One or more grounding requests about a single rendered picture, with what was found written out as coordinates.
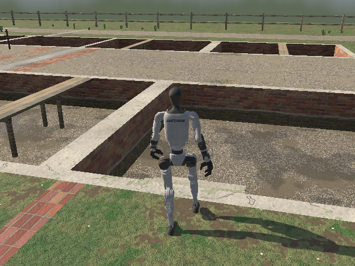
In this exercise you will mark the robot left hand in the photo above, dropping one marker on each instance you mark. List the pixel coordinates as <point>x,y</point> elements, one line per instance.
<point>156,151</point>

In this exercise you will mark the right robot upper arm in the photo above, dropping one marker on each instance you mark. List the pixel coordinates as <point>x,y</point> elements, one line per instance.
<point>195,125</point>

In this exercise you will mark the right robot thigh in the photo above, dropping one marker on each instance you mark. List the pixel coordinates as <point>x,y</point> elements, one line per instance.
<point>191,161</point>

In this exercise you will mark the robot right hand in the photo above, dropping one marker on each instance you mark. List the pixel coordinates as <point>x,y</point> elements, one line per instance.
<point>209,169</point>

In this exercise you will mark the left robot upper arm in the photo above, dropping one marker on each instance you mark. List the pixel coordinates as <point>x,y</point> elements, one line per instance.
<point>157,125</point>

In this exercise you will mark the left robot shin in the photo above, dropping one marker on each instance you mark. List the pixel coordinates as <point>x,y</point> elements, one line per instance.
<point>169,207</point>

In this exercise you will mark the robot left forearm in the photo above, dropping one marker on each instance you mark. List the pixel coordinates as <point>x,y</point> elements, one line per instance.
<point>153,144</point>

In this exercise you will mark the robot right forearm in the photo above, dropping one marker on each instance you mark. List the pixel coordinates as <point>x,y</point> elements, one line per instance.
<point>203,150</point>

